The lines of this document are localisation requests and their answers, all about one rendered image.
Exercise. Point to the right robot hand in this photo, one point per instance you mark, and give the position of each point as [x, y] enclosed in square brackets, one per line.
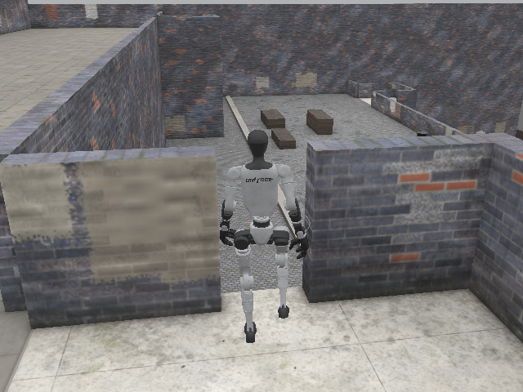
[304, 246]

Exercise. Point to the robot head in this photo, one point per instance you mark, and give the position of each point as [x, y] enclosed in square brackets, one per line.
[258, 141]

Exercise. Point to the robot left upper arm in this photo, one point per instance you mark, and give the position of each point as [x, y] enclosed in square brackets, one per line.
[231, 187]

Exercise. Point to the robot right upper arm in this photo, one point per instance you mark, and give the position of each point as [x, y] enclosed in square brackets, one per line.
[285, 172]

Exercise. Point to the left robot forearm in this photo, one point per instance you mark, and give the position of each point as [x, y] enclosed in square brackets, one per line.
[225, 218]

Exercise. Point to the robot left thigh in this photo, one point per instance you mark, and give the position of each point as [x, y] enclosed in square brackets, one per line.
[243, 253]

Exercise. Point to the left robot hand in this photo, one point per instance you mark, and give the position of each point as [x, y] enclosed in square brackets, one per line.
[229, 233]

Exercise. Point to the right robot forearm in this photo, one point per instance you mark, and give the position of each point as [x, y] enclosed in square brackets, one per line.
[296, 219]

